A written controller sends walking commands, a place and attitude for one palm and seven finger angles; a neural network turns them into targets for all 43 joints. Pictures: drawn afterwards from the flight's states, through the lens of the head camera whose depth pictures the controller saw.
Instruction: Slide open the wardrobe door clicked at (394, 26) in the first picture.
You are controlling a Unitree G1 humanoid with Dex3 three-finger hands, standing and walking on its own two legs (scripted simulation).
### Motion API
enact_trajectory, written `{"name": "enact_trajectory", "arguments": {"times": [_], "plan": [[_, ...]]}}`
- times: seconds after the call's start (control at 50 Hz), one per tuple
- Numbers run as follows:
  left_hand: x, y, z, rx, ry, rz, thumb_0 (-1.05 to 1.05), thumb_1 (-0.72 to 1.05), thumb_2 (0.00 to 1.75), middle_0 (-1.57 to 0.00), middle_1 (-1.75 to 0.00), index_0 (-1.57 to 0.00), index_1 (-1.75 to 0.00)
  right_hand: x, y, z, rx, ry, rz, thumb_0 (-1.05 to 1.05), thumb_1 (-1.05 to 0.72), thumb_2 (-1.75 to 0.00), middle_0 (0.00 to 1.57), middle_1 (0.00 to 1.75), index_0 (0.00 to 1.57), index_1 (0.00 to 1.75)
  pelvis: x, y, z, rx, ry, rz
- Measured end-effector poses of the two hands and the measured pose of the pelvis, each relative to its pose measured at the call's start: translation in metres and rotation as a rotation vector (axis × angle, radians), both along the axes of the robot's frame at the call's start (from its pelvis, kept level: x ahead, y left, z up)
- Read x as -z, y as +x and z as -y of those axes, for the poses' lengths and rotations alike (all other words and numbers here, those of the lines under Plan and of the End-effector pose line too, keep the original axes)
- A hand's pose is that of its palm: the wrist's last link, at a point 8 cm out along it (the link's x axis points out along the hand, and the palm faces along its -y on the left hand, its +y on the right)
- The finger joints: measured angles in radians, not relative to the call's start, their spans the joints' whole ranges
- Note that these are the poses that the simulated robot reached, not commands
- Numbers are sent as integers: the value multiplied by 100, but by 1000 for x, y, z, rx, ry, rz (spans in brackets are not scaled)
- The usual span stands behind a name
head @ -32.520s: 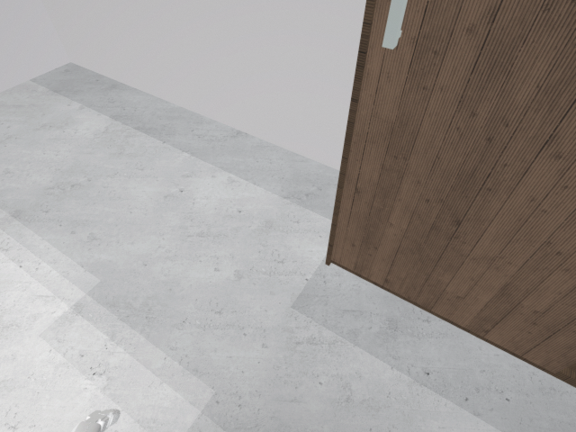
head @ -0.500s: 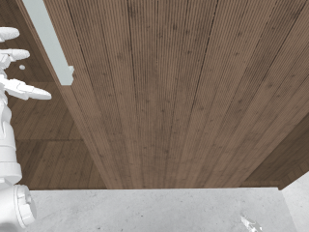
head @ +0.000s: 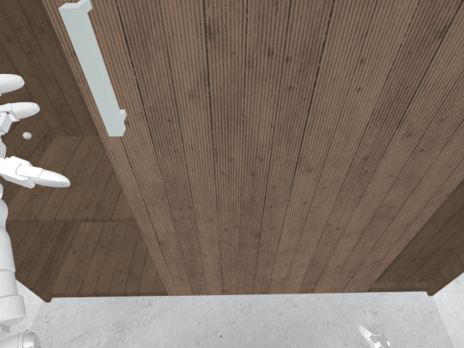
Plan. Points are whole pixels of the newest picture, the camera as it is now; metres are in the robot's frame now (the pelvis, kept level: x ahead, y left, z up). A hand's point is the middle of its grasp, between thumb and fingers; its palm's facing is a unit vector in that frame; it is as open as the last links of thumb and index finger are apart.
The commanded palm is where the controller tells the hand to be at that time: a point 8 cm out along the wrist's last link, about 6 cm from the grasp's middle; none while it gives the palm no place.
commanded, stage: slip the hand off the handle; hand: left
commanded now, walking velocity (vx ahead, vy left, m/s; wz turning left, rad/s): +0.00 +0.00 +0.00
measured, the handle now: (102, 73) +0.44 +0.25 +0.27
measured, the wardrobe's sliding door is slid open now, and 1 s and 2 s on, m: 0.51 0.51 0.51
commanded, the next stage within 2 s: draw the hand back to the body in 0.32 s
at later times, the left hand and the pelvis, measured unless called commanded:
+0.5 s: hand (4, 168) +0.26 +0.30 +0.24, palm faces +0.39 -0.91 -0.11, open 14.7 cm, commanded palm +0.21 +0.33 +0.23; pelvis -0.01 -0.01 +0.00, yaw +3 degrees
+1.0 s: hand (17, 231) +0.20 +0.28 +0.19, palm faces +0.32 -0.94 -0.15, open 14.5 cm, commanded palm +0.16 +0.31 +0.21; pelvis -0.02 -0.02 +0.00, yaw +3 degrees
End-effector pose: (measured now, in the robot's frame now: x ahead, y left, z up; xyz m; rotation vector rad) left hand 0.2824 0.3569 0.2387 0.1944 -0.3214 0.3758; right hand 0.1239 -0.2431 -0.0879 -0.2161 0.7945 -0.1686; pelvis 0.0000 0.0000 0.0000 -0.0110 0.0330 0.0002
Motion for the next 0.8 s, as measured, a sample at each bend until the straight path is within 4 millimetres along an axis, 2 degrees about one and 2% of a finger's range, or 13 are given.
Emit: {"name": "enact_trajectory", "arguments": {"times": [0.12, 0.2, 0.26, 0.36, 0.48, 0.6, 0.66, 0.72, 0.8], "plan": [[-9, -33, 5, -12, 29, 32, -1, -56, 20, -26, -115, -25, -116, -15, 43, -20, -97, 5, 116, 1, -90, -89, 20, 30, 20, 30, 0, -6, 0, -30, -2, 24], [-9, -42, 15, 23, 28, 20, -1, -56, 20, -26, -115, -25, -116, -25, 64, -31, -139, 16, 183, 1, -90, -89, 20, 30, 20, 30, 0, -9, 1, -43, -1, 37], [-6, -47, 20, 29, 21, 2, -1, -56, 20, -26, -115, -25, -116, -30, 72, -36, -155, 30, 219, 1, -90, -89, 20, 30, 20, 30, -1, -10, 2, -44, 1, 44], [-3, -59, 22, 4, 14, 3, -1, -56, 20, -26, -115, -26, -116, -33, 73, -38, -170, 40, 231, 1, -90, -89, 20, 30, 20, 30, -1, -10, 8, -42, 4, 56], [-6, -68, 15, -22, 6, 4, -1, -56, 20, -26, -115, -26, -116, -24, 59, -27, -162, 29, 181, 1, -90, -89, 20, 30, 20, 30, -2, -11, 14, -47, 4, 67], [12, -61, 20, 115, -115, -211, -1, -56, 20, -26, -115, -25, -115, -18, 50, -12, -113, 32, 175, 2, -90, -89, 20, 30, 20, 30, -3, -10, 16, -50, 4, 82], [15, -64, 30, 195, -127, -271, -1, -55, 20, -25, -115, -25, -115, -22, 52, -8, -103, 42, 212, 2, -90, -89, 20, 30, 20, 30, -3, -9, 16, -44, 6, 90], [9, -73, 38, 231, -110, -238, -1, -55, 20, -26, -115, -25, -115, -30, 56, -6, -108, 50, 259, 2, -90, -89, 20, 30, 20, 30, -3, -8, 17, -38, 8, 96], [6, -92, 32, 202, -126, -167, -1, -55, 20, -26, -115, -26, -115, -40, 63, -7, -126, 58, 310, 2, -90, -89, 20, 30, 20, 30, -3, -9, 20, -35, 8, 100]]}}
